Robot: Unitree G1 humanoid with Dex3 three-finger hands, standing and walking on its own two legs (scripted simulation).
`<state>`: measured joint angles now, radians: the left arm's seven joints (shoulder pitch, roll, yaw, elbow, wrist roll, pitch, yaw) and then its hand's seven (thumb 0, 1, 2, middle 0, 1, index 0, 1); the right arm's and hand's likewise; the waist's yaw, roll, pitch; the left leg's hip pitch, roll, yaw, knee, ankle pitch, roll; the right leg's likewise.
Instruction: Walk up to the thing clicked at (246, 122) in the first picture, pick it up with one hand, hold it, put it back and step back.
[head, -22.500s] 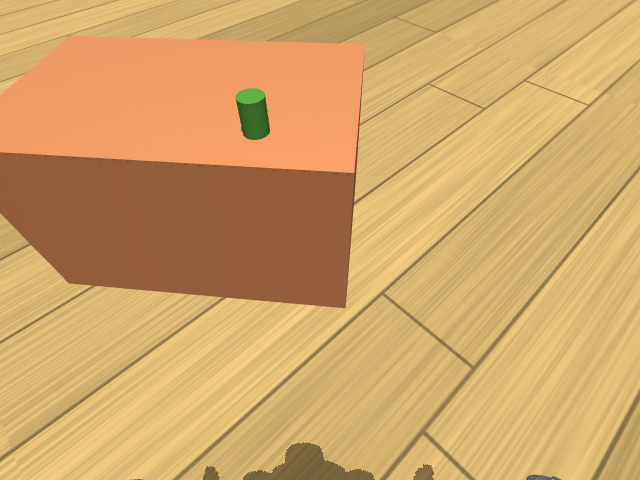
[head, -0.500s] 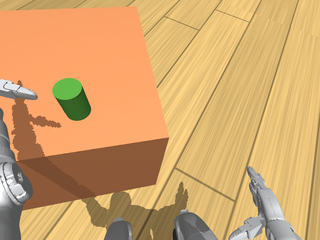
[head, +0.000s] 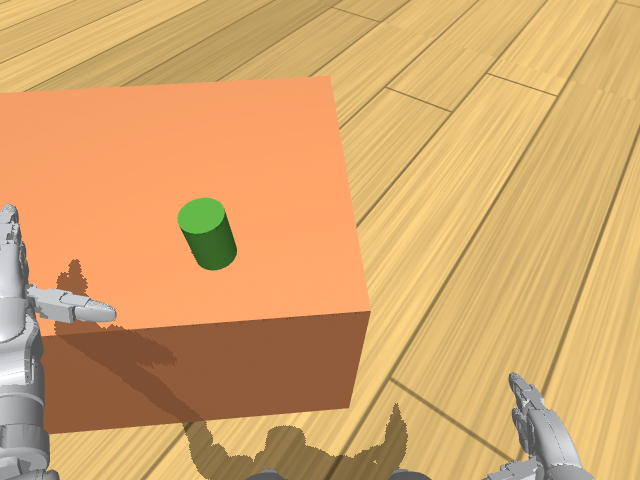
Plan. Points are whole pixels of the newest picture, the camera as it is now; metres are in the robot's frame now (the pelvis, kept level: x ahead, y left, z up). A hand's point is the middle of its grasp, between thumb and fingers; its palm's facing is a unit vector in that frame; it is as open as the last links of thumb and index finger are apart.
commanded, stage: sink last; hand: left
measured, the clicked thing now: (209, 235) +0.48 +0.19 -0.03
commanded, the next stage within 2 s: home in 0.68 s
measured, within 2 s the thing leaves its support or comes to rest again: neither
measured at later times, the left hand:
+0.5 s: hand (88, 473) +0.14 +0.24 +0.05, palm faces +0.33 -0.87 -0.36, open 17.4 cm
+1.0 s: hand out of the picture +0.13 +0.25 +0.03, palm faces +0.36 -0.86 -0.36, open 17.6 cm
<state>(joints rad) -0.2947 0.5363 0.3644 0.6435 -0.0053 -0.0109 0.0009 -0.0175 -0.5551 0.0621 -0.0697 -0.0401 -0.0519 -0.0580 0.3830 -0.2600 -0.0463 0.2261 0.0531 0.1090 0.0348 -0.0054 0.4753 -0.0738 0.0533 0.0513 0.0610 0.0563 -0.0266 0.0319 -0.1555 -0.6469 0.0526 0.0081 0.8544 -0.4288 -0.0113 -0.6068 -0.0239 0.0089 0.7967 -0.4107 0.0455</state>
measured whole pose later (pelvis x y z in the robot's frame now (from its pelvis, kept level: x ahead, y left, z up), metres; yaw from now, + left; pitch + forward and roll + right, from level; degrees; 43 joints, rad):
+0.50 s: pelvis -0.02 -0.02 +0.00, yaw +2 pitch +6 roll +0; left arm 0.59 0.28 0.25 -0.24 -0.09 0.03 0.02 -0.02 -0.53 0.03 -0.06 -0.05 -0.06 -0.05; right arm 0.47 -0.23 -0.14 0.13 0.07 0.08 -0.04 -0.01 0.50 -0.06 0.05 0.05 0.06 0.06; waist 0.05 0.03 -0.12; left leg -0.55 0.02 -0.01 0.86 -0.41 -0.03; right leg -0.53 -0.05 -0.01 0.88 -0.45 0.03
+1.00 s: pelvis -0.04 -0.02 -0.01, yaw +2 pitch +5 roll +1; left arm 0.51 0.28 0.27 -0.08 -0.07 -0.08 0.05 -0.02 -0.56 0.04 -0.05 -0.05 -0.06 -0.05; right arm 0.45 -0.21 -0.07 0.18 0.05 -0.01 -0.08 -0.01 0.18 -0.30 0.10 0.13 0.11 0.13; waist 0.04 0.01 -0.08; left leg -0.57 0.03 0.00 0.88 -0.40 -0.03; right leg -0.56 -0.05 0.00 0.90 -0.43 0.03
